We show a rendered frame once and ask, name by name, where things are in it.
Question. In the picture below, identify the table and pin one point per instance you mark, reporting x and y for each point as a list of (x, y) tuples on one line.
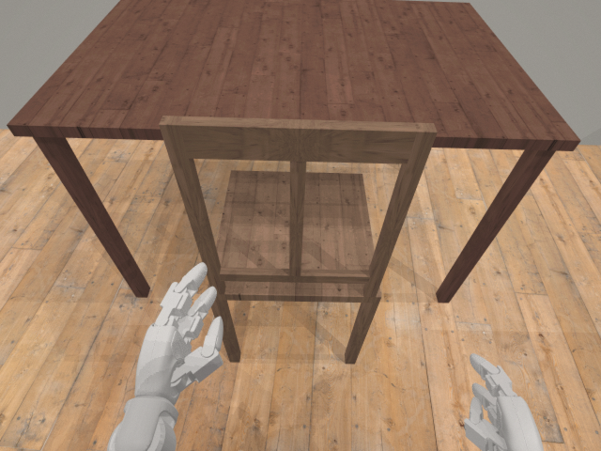
[(351, 60)]

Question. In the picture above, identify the robot left hand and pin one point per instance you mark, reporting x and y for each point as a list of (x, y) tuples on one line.
[(167, 342)]

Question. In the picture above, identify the left robot forearm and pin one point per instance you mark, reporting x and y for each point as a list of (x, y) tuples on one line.
[(148, 425)]

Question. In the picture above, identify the robot right hand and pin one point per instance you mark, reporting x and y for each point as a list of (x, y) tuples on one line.
[(510, 415)]

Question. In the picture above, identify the chair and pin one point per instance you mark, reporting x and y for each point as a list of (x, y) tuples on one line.
[(296, 236)]

